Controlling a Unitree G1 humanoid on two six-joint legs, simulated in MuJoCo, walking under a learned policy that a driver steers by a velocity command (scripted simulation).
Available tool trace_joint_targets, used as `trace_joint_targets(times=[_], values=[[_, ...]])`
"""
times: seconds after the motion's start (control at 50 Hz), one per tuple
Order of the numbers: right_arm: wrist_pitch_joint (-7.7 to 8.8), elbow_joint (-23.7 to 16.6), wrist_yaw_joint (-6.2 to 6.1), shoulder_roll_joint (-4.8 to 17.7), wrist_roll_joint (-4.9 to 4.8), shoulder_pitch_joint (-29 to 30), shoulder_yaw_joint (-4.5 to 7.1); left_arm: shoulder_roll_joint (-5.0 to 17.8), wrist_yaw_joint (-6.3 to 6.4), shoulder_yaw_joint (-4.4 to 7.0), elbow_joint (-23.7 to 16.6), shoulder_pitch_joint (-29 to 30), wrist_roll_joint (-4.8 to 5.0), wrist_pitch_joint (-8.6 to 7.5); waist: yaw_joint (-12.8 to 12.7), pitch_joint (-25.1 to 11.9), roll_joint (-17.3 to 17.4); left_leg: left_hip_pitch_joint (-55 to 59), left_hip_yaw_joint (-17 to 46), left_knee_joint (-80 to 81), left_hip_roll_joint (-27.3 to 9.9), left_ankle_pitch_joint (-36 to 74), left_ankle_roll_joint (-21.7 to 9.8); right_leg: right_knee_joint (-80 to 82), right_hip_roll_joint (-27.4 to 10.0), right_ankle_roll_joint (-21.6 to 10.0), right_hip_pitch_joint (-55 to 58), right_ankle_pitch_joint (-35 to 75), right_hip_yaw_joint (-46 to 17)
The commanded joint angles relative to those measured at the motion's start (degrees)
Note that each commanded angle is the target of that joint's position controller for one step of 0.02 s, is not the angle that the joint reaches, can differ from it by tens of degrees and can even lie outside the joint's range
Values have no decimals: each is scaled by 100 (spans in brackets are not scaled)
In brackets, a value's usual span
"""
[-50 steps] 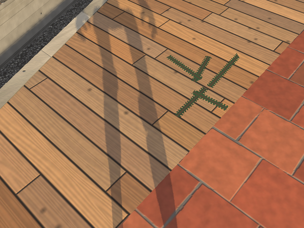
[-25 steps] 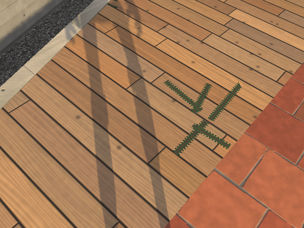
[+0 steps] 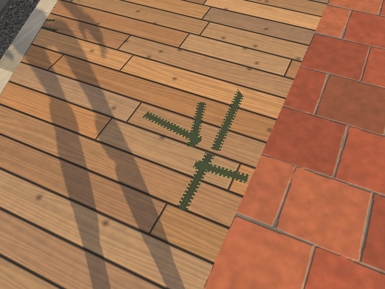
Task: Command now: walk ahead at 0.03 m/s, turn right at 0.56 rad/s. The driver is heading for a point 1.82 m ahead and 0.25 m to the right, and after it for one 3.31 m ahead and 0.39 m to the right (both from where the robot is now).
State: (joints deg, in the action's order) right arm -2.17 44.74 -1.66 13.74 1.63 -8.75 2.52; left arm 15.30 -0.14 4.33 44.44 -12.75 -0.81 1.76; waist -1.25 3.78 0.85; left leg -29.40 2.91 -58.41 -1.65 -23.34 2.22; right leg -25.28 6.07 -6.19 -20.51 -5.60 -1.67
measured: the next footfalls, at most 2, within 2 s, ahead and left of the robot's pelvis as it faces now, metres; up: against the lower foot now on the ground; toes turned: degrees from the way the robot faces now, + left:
left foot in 0.24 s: +0.07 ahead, +0.14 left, +0.00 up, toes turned -13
right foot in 0.68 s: -0.02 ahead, -0.06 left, +0.00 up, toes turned -25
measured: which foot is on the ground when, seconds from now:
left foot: up 0.00-0.22, down 0.24-0.68, up 0.70-1.00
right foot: down 0.00-0.24, up 0.26-0.66, down 0.68-1.00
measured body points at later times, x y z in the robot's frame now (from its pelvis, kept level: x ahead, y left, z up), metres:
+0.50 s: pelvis +0.01 +0.05 +0.01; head +0.04 +0.07 +0.46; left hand +0.19 +0.29 -0.12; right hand +0.04 -0.24 -0.08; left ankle +0.03 +0.15 -0.74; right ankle -0.06 -0.06 -0.66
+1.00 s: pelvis -0.02 +0.02 +0.01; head -0.01 +0.00 +0.46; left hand +0.21 +0.18 -0.10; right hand -0.08 -0.25 -0.13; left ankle +0.03 +0.15 -0.71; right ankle -0.06 -0.05 -0.74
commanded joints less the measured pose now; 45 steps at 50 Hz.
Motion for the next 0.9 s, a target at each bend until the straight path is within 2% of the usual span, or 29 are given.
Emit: trace_joint_targets(times=[0.02,0.06,0.14,0.18,0.2,0.22,0.24,0.26,0.28,0.3,0.32,0.34,0.36,0.44,0.48,0.58,0.62,0.64,0.66,0.68,0.7,0.72,0.74,0.76,0.78,0.8,0.82,0.86,0.9], values=[[-36,-254,-30,461,-19,-316,112,864,11,230,-350,-125,-26,-6,3,-758,-723,71,-51,442,116,110,55,1089,-1372,-740,597,-854,-1862],[-20,-329,-34,482,-40,-185,110,895,1,252,-382,-124,-47,35,-58,-702,-775,143,-18,775,172,109,42,1127,-1366,-704,568,-1278,-2094],[75,-397,-65,494,-117,-261,90,916,-42,284,-445,-25,-86,78,-66,-728,-838,671,-31,1515,383,-51,-100,1009,-1334,-615,490,-1090,-2452],[132,-373,-89,509,-169,-558,85,901,-67,291,-471,93,-67,102,54,-737,-907,1197,-57,2248,532,-62,-253,947,-1270,-471,367,-860,-2648],[168,-320,-113,498,-175,-824,85,885,-68,290,-484,200,-22,117,213,-726,-883,1637,-92,2933,589,209,-344,858,-1158,-305,196,-897,-2656],[211,-269,-158,582,-146,-1072,109,811,-50,269,-513,278,43,113,355,-675,-750,2176,-2,3809,445,526,-436,685,-916,-19,-143,-1287,-2525],[238,-342,-216,1074,-54,-1042,209,497,-22,192,-569,96,98,91,208,-641,162,2510,1100,4632,-683,-125,-686,-202,-393,354,-663,-2135,-1944],[219,-588,-206,1578,4,-446,304,406,15,195,-656,107,116,49,109,-377,1333,2225,2712,5094,-2019,-237,-1257,-1679,622,562,-1566,-2489,-471],[207,-599,-163,1335,76,-312,269,865,23,293,-584,189,-143,27,72,-233,736,1570,2353,4802,-2122,854,-1565,-2801,65,638,-1297,-2447,-499],[229,-671,-141,925,33,-45,149,881,-22,331,-464,13,-135,37,-141,-292,397,1422,1721,4569,-1708,1653,-1461,-3357,47,630,-992,-2143,-534],[239,-717,-115,768,5,168,102,811,-63,321,-352,-224,-126,83,-288,-304,361,1449,1082,4406,-1332,2187,-1279,-3807,33,662,-930,-1858,-466],[243,-778,-113,743,-10,249,91,788,-114,315,-296,-363,-116,138,-313,-416,600,1695,693,4290,-1110,2483,-1187,-4168,7,706,-1015,-1688,-371],[242,-823,-115,715,-10,200,82,770,-164,298,-269,-415,-94,177,-235,-446,725,1901,435,4171,-1024,2969,-1207,-4350,-29,787,-1141,-1684,-259],[229,-668,-106,875,-18,-602,165,625,-239,189,-519,206,-26,246,267,-479,713,2944,243,3888,-1226,3818,-1379,-3709,-243,1025,-1555,-1787,-66],[224,-616,-90,982,-10,-765,217,574,-262,147,-603,353,-11,273,371,-528,807,3155,185,3801,-1364,3961,-1422,-3252,-335,1039,-1428,-1933,15],[210,-626,45,1157,19,-571,296,498,-287,56,-788,479,72,277,365,-593,1035,2614,-257,3580,-1451,3987,-1330,-1976,-427,801,-256,-2149,485],[195,-563,89,1219,0,-606,317,492,-256,39,-818,421,91,239,348,-645,1085,2507,-243,3383,-1472,4042,-1295,-1395,-349,666,120,-2090,563],[176,-542,103,1235,-40,-537,319,449,-231,24,-776,264,73,205,218,-672,1013,2401,-305,3183,-1424,3942,-1205,-826,-305,580,429,-1752,605],[147,-518,108,1213,-102,-450,310,422,-188,4,-700,46,14,143,21,-687,832,2120,-474,2866,-1313,3569,-985,144,-278,492,946,-939,593],[128,-472,118,1070,-108,-625,277,643,-126,32,-660,-82,-93,55,-26,-804,265,1501,-705,2303,-1129,2714,-632,809,-623,405,1717,-288,-39],[78,-663,163,442,12,-890,111,1149,-70,74,-771,-157,-143,-43,179,-1018,-1409,225,-1147,950,-557,-598,-193,939,-2430,105,2574,1413,-2110],[-42,-808,84,543,-44,-388,93,1436,-40,167,-721,-365,0,-75,-215,-849,-1567,69,-588,485,-33,-1335,-133,622,-2904,-819,1744,2880,-2309],[-109,-735,77,762,-82,-291,145,1076,-35,71,-647,-294,27,-85,-122,-636,-950,62,-307,151,-159,-1086,-121,631,-2571,-909,1708,2782,-1866],[-114,-628,112,751,-128,-326,154,777,-16,-48,-655,91,30,-83,56,-381,-857,116,-219,188,-182,-695,-128,725,-2221,-747,1472,2386,-1440],[-88,-494,138,805,-138,-457,173,659,12,-99,-686,419,-7,-62,215,-301,-844,196,-216,351,-196,-350,-108,792,-1894,-526,1441,2139,-1149],[-91,-395,157,878,-70,-588,205,668,67,-106,-676,460,19,-76,223,-315,-970,273,-307,309,-135,-118,-75,762,-1741,-484,1490,2451,-964],[-89,-284,174,858,-45,-743,199,598,83,-142,-638,429,20,-90,248,-487,-902,439,-313,297,-91,12,-48,719,-1653,-467,1571,2694,-813],[-109,-201,192,723,-83,-782,160,552,88,-179,-555,349,15,-130,230,-601,-727,641,-314,548,-49,101,-15,725,-1646,-462,1605,2536,-731],[-138,-173,178,606,-88,-657,114,553,90,-195,-455,292,-10,-144,153,-488,-762,766,-317,1070,-30,84,-9,779,-1632,-472,1535,1944,-778]])
Keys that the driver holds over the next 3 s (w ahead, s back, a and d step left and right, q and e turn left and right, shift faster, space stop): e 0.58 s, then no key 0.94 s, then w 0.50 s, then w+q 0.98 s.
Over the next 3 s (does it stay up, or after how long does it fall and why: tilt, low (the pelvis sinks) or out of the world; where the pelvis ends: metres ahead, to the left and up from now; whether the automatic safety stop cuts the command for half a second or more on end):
stays up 0.61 -0.24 0.00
